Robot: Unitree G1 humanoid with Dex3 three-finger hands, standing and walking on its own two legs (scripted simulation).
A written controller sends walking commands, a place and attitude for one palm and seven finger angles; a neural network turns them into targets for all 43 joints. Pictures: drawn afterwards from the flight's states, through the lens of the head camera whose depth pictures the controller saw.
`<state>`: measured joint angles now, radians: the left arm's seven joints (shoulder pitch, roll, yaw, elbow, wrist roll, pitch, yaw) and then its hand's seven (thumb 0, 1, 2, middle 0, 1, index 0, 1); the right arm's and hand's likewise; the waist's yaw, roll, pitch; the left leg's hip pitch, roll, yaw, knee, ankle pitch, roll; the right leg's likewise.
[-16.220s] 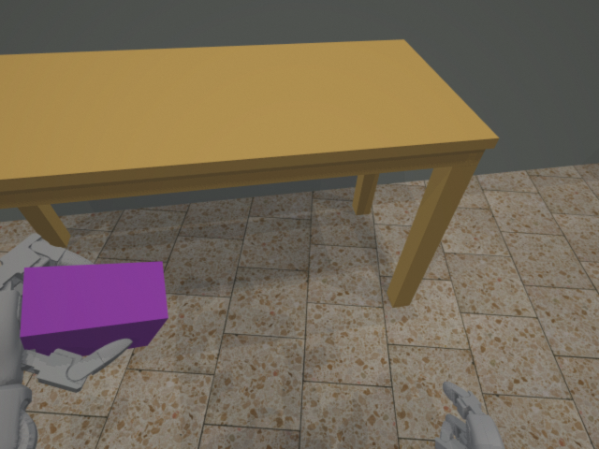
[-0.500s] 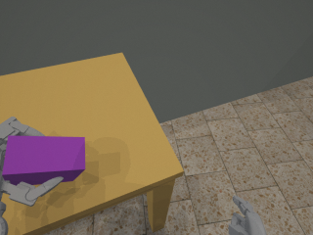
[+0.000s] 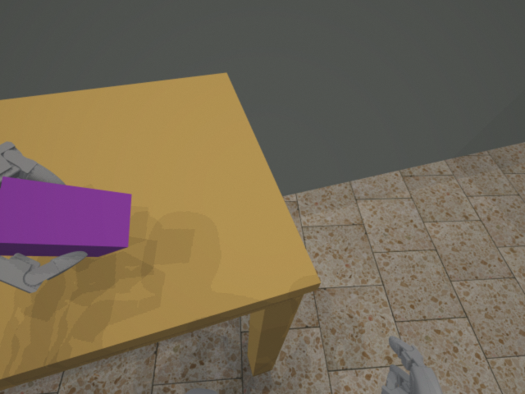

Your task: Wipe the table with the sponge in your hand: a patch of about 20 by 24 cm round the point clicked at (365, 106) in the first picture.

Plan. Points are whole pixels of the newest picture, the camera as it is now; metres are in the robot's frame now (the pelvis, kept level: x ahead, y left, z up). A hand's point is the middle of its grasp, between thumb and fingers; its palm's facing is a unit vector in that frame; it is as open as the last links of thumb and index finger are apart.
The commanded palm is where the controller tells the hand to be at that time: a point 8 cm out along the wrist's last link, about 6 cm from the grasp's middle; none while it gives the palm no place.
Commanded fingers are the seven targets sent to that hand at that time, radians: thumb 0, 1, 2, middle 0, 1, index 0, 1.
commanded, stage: come to a stop and stand still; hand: left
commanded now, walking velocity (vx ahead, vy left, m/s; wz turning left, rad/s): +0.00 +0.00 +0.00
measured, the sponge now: (78, 225) +0.25 +0.25 +0.16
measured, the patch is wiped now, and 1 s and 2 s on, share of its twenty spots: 0.00 0.00 0.00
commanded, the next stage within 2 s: look again from close up in 0.80 s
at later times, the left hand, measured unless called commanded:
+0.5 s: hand out of the picture +0.23 +0.34 +0.17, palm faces +0.45 -0.83 -0.32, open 10.1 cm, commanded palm +0.17 +0.36 +0.18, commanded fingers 0.00 0.10 1.30 -1.20 -1.60 -1.20 -1.60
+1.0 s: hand out of the picture +0.21 +0.34 +0.16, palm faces +0.40 -0.84 -0.36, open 10.1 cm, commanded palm +0.16 +0.36 +0.18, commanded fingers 0.00 0.10 1.30 -1.20 -1.60 -1.20 -1.60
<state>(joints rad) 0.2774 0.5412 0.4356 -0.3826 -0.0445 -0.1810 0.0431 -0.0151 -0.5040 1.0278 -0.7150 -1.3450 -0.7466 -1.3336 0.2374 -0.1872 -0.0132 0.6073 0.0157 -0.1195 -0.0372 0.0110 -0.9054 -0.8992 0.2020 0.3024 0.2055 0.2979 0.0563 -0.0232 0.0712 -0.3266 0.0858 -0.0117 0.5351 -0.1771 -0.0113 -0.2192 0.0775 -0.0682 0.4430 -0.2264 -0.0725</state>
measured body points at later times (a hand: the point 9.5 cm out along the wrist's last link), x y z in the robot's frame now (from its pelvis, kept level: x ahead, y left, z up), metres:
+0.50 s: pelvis +0.01 +0.08 +0.00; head +0.02 +0.12 +0.45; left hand +0.20 +0.38 +0.19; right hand +0.19 -0.13 -0.06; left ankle +0.04 +0.16 -0.74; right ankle +0.01 -0.07 -0.74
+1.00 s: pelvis +0.00 +0.08 +0.00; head +0.00 +0.11 +0.45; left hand +0.18 +0.38 +0.18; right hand +0.17 -0.14 -0.06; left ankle +0.04 +0.16 -0.74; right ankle +0.01 -0.07 -0.74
